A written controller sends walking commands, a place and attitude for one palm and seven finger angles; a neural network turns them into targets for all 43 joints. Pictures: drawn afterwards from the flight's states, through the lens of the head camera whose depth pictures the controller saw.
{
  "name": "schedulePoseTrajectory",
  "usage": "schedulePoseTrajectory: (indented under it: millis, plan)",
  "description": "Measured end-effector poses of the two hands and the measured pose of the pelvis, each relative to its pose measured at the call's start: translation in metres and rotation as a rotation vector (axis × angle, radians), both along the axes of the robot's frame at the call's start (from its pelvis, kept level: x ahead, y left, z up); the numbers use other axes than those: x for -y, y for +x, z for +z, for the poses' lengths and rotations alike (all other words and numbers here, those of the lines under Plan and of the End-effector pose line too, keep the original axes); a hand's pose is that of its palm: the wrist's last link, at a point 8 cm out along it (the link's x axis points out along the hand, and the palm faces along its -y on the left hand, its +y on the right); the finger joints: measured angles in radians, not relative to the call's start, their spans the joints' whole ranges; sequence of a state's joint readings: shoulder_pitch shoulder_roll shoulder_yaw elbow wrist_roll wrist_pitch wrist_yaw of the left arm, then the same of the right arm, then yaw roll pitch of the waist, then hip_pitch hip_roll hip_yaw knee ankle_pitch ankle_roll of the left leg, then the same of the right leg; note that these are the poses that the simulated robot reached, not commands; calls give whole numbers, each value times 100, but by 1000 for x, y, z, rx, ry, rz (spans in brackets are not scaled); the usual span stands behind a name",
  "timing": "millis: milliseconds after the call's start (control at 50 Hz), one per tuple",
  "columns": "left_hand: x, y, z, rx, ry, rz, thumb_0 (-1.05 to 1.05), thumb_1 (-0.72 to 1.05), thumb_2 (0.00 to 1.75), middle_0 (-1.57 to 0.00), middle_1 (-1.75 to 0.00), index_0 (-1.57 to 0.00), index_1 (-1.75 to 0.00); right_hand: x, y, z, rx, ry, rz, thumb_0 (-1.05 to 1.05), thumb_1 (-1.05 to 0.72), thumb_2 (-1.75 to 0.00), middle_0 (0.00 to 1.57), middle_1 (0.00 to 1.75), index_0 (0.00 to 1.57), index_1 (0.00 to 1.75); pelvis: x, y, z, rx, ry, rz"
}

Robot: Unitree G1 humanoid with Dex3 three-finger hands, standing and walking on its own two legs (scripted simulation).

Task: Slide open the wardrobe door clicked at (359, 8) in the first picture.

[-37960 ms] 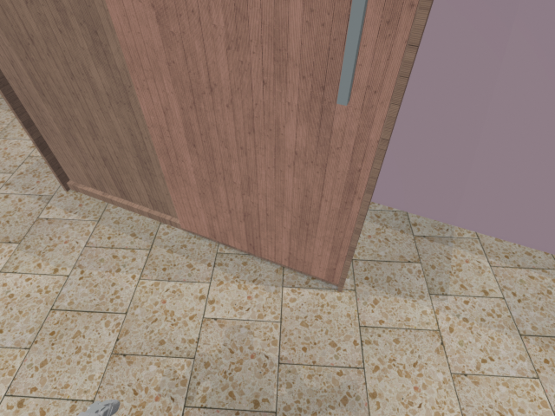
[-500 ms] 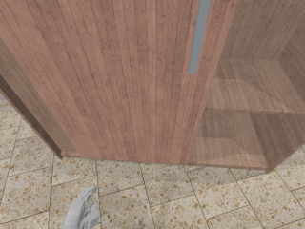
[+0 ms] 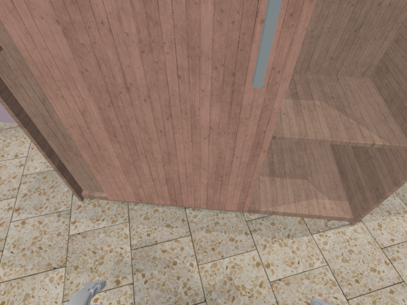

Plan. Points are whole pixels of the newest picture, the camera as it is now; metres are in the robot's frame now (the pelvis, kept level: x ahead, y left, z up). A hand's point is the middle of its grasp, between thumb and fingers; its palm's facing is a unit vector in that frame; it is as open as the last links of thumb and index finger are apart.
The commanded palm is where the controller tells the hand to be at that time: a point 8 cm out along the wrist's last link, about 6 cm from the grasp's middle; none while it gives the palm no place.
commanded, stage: let the arm hang, fingers relaxed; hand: right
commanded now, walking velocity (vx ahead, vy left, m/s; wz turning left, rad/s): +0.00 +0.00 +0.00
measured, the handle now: (267, 27) +0.63 -0.08 +0.23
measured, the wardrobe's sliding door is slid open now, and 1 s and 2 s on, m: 0.55 0.55 0.55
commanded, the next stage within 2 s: look to check the result in 0.84 s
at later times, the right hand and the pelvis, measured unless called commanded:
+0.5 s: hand out of the picture -0.01 -0.20 -0.16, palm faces +0.01 +0.97 -0.25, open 7.4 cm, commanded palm none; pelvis -0.02 -0.01 +0.01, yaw +0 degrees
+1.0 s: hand out of the picture +0.05 -0.21 -0.16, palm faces -0.02 +0.97 -0.25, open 7.4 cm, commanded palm none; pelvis -0.01 +0.00 +0.02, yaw +0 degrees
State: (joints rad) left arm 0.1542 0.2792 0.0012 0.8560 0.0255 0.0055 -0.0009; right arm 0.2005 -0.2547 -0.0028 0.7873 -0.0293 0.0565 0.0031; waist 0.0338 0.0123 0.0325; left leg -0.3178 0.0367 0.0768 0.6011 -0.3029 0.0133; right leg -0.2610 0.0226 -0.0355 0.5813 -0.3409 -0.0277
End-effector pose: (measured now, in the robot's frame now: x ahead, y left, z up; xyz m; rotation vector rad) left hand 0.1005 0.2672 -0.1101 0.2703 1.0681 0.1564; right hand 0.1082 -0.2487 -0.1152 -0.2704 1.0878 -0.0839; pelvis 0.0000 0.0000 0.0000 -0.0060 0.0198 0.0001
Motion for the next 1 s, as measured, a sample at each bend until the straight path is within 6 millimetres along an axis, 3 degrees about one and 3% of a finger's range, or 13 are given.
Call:
schedulePoseTrajectory:
  millis: [60,140,220,300,380,480,720,840,1000]
  plan:
    - [3,-38,-3,-125,6,29,0,91,90,-20,-30,-20,-30,-29,-55,-25,-178,88,-47,1,-92,-90,20,30,20,30,-2,-5,4,11,5,1]
    - [13,-83,-7,-275,-11,53,0,91,90,-20,-30,-20,-30,-24,-107,-29,-296,82,-124,0,-98,-90,21,30,21,30,-5,-10,9,14,17,-5]
    - [26,-114,-13,-359,-47,79,0,91,90,-20,-30,-20,-30,-16,-141,-23,-374,59,-160,0,-97,-90,21,30,20,30,-4,-12,11,14,23,-7]
    - [39,-131,-18,-386,-84,101,0,91,90,-20,-30,-20,-30,-7,-155,-17,-404,29,-175,0,-94,-90,20,30,20,30,-1,-14,12,18,22,-4]
    - [48,-136,-22,-381,-111,113,0,91,90,-20,-30,-20,-30,0,-150,-13,-386,8,-173,1,-92,-90,20,30,20,30,2,-15,13,21,19,1]
    - [52,-130,-25,-348,-121,116,0,91,90,-20,-30,-20,-30,3,-127,-12,-316,3,-155,0,-91,-90,20,30,20,30,5,-16,13,25,16,5]
    - [37,-98,-17,-252,-78,109,0,91,90,-20,-30,-20,-30,-3,-67,-11,-169,31,-98,0,-91,-90,20,30,20,30,7,-13,14,33,11,11]
    - [29,-86,-13,-236,-59,101,0,91,90,-20,-30,-20,-30,-2,-60,-10,-166,30,-91,0,-91,-90,20,30,20,30,7,-10,15,34,10,11]
    - [19,-75,-10,-241,-39,89,0,91,90,-20,-30,-20,-30,9,-65,-7,-200,2,-103,0,-91,-90,20,30,20,30,4,-5,17,33,10,8]
